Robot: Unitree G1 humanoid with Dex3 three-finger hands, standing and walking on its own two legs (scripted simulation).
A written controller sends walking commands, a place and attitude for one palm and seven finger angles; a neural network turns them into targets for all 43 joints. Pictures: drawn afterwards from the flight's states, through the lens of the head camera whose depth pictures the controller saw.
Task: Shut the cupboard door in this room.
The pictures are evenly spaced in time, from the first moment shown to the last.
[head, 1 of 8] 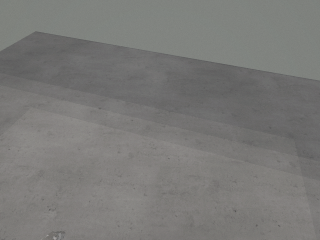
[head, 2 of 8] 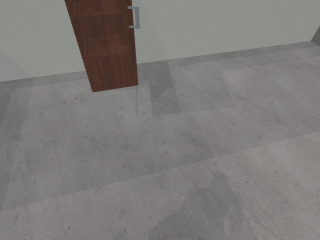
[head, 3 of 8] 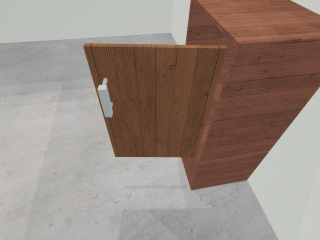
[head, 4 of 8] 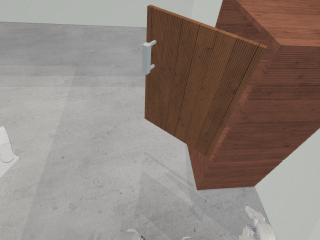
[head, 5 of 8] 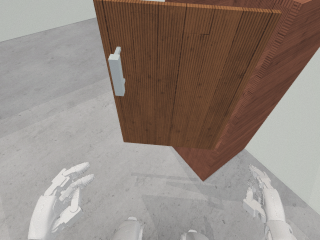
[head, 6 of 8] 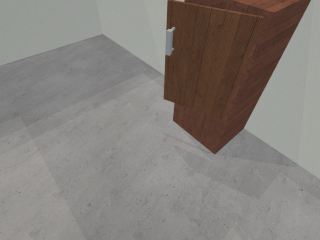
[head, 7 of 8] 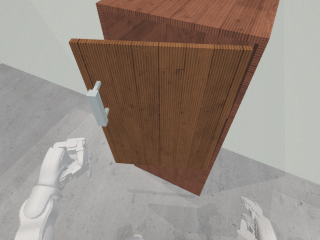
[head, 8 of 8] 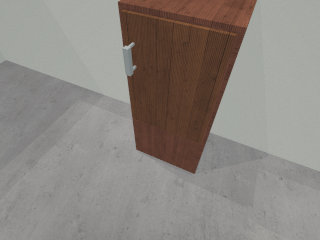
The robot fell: no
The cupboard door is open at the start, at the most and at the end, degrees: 80 80 0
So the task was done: yes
